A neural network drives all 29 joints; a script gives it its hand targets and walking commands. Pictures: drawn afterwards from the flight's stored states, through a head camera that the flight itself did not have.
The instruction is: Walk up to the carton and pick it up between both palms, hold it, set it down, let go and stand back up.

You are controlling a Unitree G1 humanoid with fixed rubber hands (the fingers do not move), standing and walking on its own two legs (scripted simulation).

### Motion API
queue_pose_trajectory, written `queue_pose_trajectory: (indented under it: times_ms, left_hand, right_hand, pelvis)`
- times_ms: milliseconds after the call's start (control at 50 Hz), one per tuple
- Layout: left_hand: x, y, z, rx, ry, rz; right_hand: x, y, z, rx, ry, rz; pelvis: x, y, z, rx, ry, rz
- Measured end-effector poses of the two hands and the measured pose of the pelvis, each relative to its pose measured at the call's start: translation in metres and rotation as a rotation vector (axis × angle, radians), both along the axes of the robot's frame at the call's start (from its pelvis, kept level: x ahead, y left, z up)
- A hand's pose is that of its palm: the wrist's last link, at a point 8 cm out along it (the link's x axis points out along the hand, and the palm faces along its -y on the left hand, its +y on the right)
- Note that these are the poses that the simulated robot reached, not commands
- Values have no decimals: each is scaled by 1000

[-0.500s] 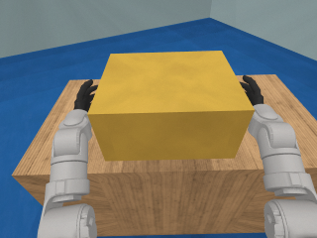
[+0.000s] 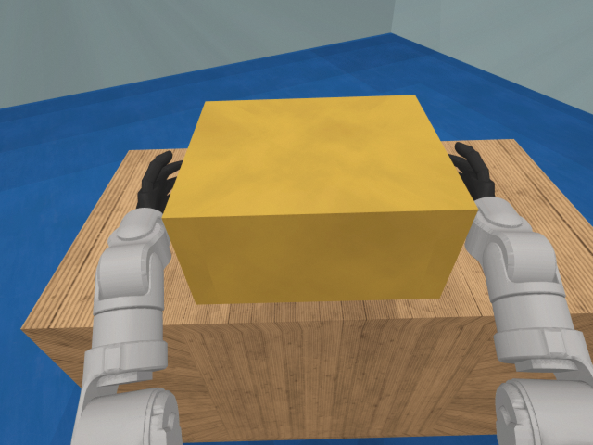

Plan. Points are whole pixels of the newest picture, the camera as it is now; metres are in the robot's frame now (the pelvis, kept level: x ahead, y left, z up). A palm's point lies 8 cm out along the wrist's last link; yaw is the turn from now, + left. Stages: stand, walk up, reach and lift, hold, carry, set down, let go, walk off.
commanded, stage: hold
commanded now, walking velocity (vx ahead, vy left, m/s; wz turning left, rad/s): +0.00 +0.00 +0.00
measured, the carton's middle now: (313, 192) +0.41 -0.01 +0.16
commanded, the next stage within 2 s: none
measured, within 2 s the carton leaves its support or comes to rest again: neither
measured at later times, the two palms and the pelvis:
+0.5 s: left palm (156, 210) +0.36 +0.20 +0.18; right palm (474, 201) +0.36 -0.21 +0.18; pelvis +0.00 +0.00 +0.00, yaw +0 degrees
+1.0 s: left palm (154, 213) +0.36 +0.20 +0.17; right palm (472, 201) +0.36 -0.21 +0.18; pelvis +0.00 +0.00 +0.00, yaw +1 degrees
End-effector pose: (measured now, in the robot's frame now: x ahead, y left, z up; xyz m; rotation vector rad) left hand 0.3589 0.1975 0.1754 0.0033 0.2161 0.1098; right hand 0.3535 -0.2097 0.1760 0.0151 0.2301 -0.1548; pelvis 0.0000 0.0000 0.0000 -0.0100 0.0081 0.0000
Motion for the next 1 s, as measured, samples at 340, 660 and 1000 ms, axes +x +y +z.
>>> queue_pose_trajectory:
  times_ms: [340, 660, 1000]
  left_hand:
    - [1, 1, 0, 5, 11, 1]
    - [1, 0, -1, -2, 13, 5]
    - [-1, 2, -1, 2, 6, 4]
  right_hand:
    - [2, 1, -1, 4, 10, 1]
    - [3, 0, -2, 3, 12, 4]
    - [2, 2, 0, -1, 4, 5]
  pelvis:
    - [-4, 0, 0, 1, 5, 7]
    - [-2, 0, 0, 2, -1, 3]
    - [-1, -1, 0, 0, -1, 13]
